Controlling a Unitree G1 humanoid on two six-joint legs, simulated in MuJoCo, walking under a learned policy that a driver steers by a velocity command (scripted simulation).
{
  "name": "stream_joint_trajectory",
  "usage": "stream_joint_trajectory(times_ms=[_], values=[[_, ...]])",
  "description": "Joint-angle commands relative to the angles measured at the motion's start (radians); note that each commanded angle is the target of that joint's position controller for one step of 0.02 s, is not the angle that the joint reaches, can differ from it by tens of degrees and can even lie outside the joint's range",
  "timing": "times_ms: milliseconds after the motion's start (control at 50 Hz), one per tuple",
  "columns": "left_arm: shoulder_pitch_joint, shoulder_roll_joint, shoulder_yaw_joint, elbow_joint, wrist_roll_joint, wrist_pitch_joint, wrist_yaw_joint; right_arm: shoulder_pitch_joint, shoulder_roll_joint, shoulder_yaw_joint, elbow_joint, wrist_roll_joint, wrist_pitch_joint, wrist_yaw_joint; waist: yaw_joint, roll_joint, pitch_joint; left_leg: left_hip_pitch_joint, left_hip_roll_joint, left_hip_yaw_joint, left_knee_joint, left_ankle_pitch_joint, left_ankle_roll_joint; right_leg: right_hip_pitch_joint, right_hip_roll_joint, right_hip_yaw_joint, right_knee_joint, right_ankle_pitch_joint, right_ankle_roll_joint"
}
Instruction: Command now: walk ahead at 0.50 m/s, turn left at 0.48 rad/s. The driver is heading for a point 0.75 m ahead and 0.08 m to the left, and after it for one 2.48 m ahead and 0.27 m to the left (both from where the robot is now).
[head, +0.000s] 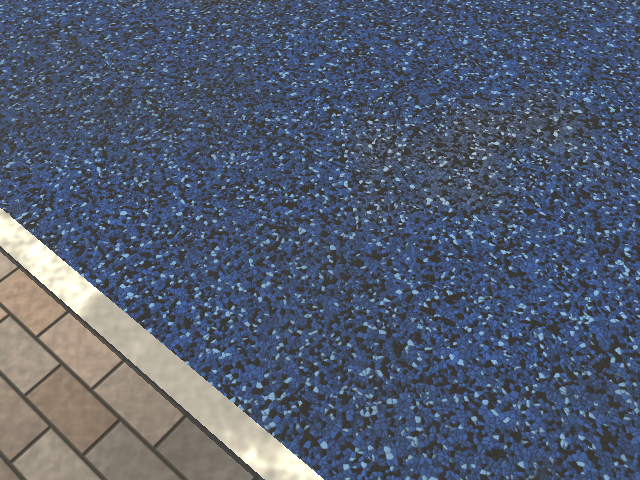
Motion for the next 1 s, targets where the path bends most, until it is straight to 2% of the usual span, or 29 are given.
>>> stream_joint_trajectory(times_ms=[20, 40, 100, 200, 240, 300, 340, 360, 380, 400, 420, 440, 460, 480, 500, 540, 620, 700, 760, 800, 840, 860, 880, 900, 920, 940, 960, 980, 1000], values=[[-0.108, 0.134, 0.026, -0.139, 0.008, -0.062, -0.004, 0.126, -0.137, -0.042, -0.049, -0.008, -0.001, -0.018, -0.059, -0.022, -0.117, 0.471, 0.294, -0.498, -0.301, 0.052, 0.211, -0.471, -0.087, 0.082, 0.049, 0.107, -0.003], [-0.087, 0.134, 0.030, -0.141, 0.016, -0.054, -0.003, 0.097, -0.122, -0.035, -0.066, -0.019, 0.000, -0.022, -0.025, 0.004, -0.105, 0.388, 0.269, -0.457, -0.323, 0.137, 0.213, -0.405, -0.103, 0.087, 0.016, 0.128, 0.007], [-0.051, 0.104, 0.024, -0.135, 0.026, -0.025, 0.005, 0.075, -0.128, -0.037, -0.070, -0.012, -0.001, -0.034, 0.011, 0.034, -0.078, 0.253, 0.232, -0.361, -0.355, 0.267, 0.218, -0.356, -0.111, 0.054, -0.116, 0.157, 0.058], [-0.230, 0.053, 0.001, -0.172, 0.023, -0.025, 0.003, 0.127, -0.163, -0.050, -0.045, 0.002, 0.014, -0.058, -0.056, 0.067, -0.053, 0.150, 0.141, -0.257, -0.337, 0.181, 0.140, -0.247, -0.046, 0.023, -0.494, 0.500, 0.098], [-0.281, 0.066, 0.005, -0.184, 0.010, -0.032, -0.005, 0.167, -0.167, -0.053, -0.030, 0.006, 0.022, -0.061, -0.079, 0.078, -0.058, 0.177, 0.154, -0.298, -0.313, 0.121, 0.125, -0.211, -0.020, 0.031, -0.573, 0.549, 0.096], [-0.288, 0.106, 0.023, -0.189, 0.001, -0.044, -0.014, 0.186, -0.156, -0.052, -0.022, 0.010, 0.032, -0.064, -0.067, 0.098, -0.063, 0.273, 0.192, -0.399, -0.232, 0.052, 0.101, -0.188, -0.015, 0.071, -0.653, 0.483, 0.068], [-0.217, 0.127, 0.039, -0.173, -0.002, -0.053, -0.014, 0.161, -0.147, -0.052, -0.029, 0.005, 0.036, -0.064, -0.018, 0.124, -0.072, 0.289, 0.195, -0.439, -0.160, 0.059, 0.076, -0.096, -0.017, 0.062, -0.692, 0.422, 0.029], [-0.134, 0.150, 0.053, -0.154, 0.005, -0.058, -0.008, 0.156, -0.116, -0.042, -0.036, 0.001, 0.035, -0.062, 0.026, 0.118, -0.116, 0.265, 0.155, -0.416, -0.071, 0.086, 0.047, 0.038, -0.037, 0.061, -0.716, 0.414, -0.003], [0.001, 0.200, 0.069, -0.144, 0.023, -0.061, 0.001, 0.158, -0.055, -0.020, -0.054, -0.010, 0.030, -0.057, 0.084, 0.029, -0.238, 0.170, 0.096, -0.339, 0.178, -0.004, 0.010, 0.267, -0.190, 0.200, -0.706, 0.345, -0.066], [0.095, 0.287, 0.090, -0.112, 0.034, -0.046, 0.001, 0.307, 0.015, 0.003, -0.079, 0.008, 0.019, -0.055, 0.030, -0.280, -0.367, -0.169, -0.047, -0.195, 0.516, -0.408, -0.061, 0.598, -0.423, 0.640, -0.770, 0.173, -0.239], [0.106, 0.221, 0.082, -0.106, 0.008, -0.039, -0.005, 0.304, -0.081, -0.011, -0.066, 0.024, 0.017, -0.058, 0.053, -0.272, -0.334, -0.327, 0.033, -0.194, 0.673, -0.417, -0.076, 0.588, -0.460, 0.814, -0.842, -0.110, -0.255], [0.062, 0.153, 0.063, -0.121, 0.006, -0.035, -0.001, 0.194, -0.150, -0.031, -0.070, 0.019, 0.023, -0.060, 0.086, -0.161, -0.202, -0.360, 0.071, -0.190, 0.721, -0.320, -0.081, 0.474, -0.406, 0.662, -0.863, -0.126, -0.205], [0.012, 0.129, 0.052, -0.124, 0.015, -0.029, 0.001, 0.127, -0.151, -0.035, -0.085, 0.005, 0.029, -0.062, 0.077, -0.097, -0.125, -0.337, 0.103, -0.157, 0.710, -0.246, -0.086, 0.357, -0.360, 0.514, -0.868, 0.010, -0.170], [-0.021, 0.104, 0.043, -0.119, 0.019, -0.024, 0.002, 0.091, -0.139, -0.037, -0.098, -0.005, 0.030, -0.058, 0.061, -0.086, -0.068, -0.315, 0.128, -0.155, 0.668, -0.196, -0.089, 0.263, -0.317, 0.409, -0.888, 0.132, -0.160], [-0.032, 0.088, 0.035, -0.109, 0.026, -0.026, 0.003, 0.090, -0.116, -0.036, -0.103, -0.001, 0.031, -0.052, 0.039, -0.112, -0.047, -0.268, 0.149, -0.153, 0.633, -0.164, -0.088, 0.198, -0.283, 0.335, -0.911, 0.209, -0.153], [-0.027, 0.076, 0.033, -0.086, 0.020, -0.033, -0.002, 0.110, -0.068, -0.027, -0.098, 0.007, 0.035, -0.045, 0.019, -0.127, -0.039, -0.219, 0.155, -0.135, 0.573, -0.150, -0.087, 0.145, -0.252, 0.247, -0.952, 0.285, -0.164], [-0.013, 0.126, 0.048, -0.044, 0.009, -0.038, -0.007, 0.036, -0.030, -0.008, -0.116, -0.007, 0.031, -0.039, 0.016, -0.080, -0.021, -0.241, 0.164, -0.119, 0.364, -0.047, -0.099, 0.149, -0.268, 0.149, -0.998, 0.440, -0.205], [0.016, 0.157, 0.051, -0.005, -0.007, -0.024, -0.006, -0.087, -0.012, 0.008, -0.133, -0.006, 0.010, -0.019, 0.055, -0.072, -0.004, -0.165, 0.157, -0.050, 0.122, 0.132, -0.096, 0.153, -0.234, 0.041, -1.000, 0.505, -0.179], [0.078, 0.175, 0.053, 0.034, -0.017, -0.010, -0.007, -0.169, -0.020, 0.007, -0.159, 0.003, 0.003, -0.008, 0.080, -0.078, 0.013, -0.134, 0.137, -0.024, 0.027, 0.137, -0.081, 0.207, -0.260, 0.036, -0.984, 0.519, -0.167], [0.094, 0.187, 0.056, 0.054, -0.023, 0.002, -0.006, -0.189, -0.036, 0.002, -0.173, 0.004, 0.000, -0.003, 0.069, -0.092, 0.020, -0.117, 0.124, -0.016, -0.021, 0.082, -0.054, 0.262, -0.287, 0.040, -0.952, 0.578, -0.153], [0.075, 0.204, 0.059, 0.064, -0.028, 0.014, 0.000, -0.103, -0.069, -0.017, -0.153, -0.004, -0.001, -0.004, -0.002, -0.100, -0.033, 0.043, 0.081, 0.020, -0.084, 0.062, -0.016, 0.281, -0.275, 0.003, -0.832, 0.819, -0.126], [0.076, 0.192, 0.053, 0.067, -0.027, 0.017, 0.003, 0.030, -0.108, -0.040, -0.109, -0.010, 0.001, -0.010, -0.069, -0.085, -0.116, 0.244, 0.053, 0.041, -0.111, 0.089, 0.013, 0.240, -0.235, -0.039, -0.676, 0.933, -0.101], [0.070, 0.156, 0.035, 0.051, -0.008, 0.012, 0.007, 0.196, -0.165, -0.064, -0.071, -0.015, 0.007, -0.023, -0.142, -0.041, -0.234, 0.524, 0.155, -0.071, -0.070, 0.116, 0.057, 0.069, -0.194, -0.074, -0.436, 0.775, -0.063], [0.163, 0.034, -0.008, 0.014, 0.010, -0.006, -0.002, 0.274, -0.276, -0.082, -0.062, -0.031, 0.012, -0.033, -0.107, 0.219, -0.373, 0.882, 0.443, -0.545, -0.127, -0.001, 0.220, -0.341, -0.029, -0.083, -0.028, 0.178, 0.010], [0.136, 0.094, 0.005, 0.036, -0.010, -0.024, -0.007, 0.294, -0.195, -0.065, -0.058, -0.020, 0.013, -0.033, -0.140, 0.199, -0.445, 0.875, 0.490, -0.738, -0.247, -0.118, 0.251, -0.452, -0.013, 0.077, 0.124, -0.106, 0.007], [0.053, 0.158, 0.027, 0.007, -0.040, -0.031, -0.012, 0.232, -0.153, -0.046, -0.054, -0.019, 0.008, -0.032, -0.131, 0.150, -0.269, 0.746, 0.456, -0.578, -0.266, -0.122, 0.201, -0.532, -0.064, 0.087, 0.162, -0.051, -0.005], [-0.001, 0.148, 0.025, -0.004, -0.043, -0.030, -0.010, 0.171, -0.118, -0.036, -0.053, -0.018, 0.004, -0.031, -0.101, 0.106, -0.181, 0.611, 0.407, -0.442, -0.289, -0.081, 0.167, -0.518, -0.110, 0.064, 0.119, 0.036, -0.009], [-0.023, 0.136, 0.028, -0.003, -0.026, -0.022, -0.005, 0.107, -0.083, -0.025, -0.050, -0.024, -0.002, -0.027, -0.065, 0.083, -0.101, 0.480, 0.369, -0.342, -0.322, 0.069, 0.147, -0.476, -0.130, 0.056, 0.060, 0.091, 0.002], [0.006, 0.126, 0.033, 0.011, -0.017, -0.005, 0.000, 0.061, -0.057, -0.018, -0.050, -0.032, -0.012, -0.025, -0.023, 0.100, -0.075, 0.386, 0.340, -0.250, -0.343, 0.235, 0.129, -0.397, -0.148, 0.068, 0.021, 0.125, 0.013]])
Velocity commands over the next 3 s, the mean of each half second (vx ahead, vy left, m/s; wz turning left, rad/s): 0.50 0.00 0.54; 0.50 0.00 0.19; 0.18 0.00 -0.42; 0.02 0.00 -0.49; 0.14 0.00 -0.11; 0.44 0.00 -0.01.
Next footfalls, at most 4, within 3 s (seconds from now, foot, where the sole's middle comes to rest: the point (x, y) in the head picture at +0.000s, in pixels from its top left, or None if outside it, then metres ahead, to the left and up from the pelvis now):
0.38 right None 0.41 -0.12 -0.76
0.88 left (233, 415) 0.57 0.22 -0.76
1.34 right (309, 310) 0.83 0.07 -0.76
1.76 left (212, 328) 0.78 0.29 -0.76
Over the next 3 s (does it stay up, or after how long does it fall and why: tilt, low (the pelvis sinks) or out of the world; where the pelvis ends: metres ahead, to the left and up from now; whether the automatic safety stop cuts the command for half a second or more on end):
stays up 0.99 0.13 0.00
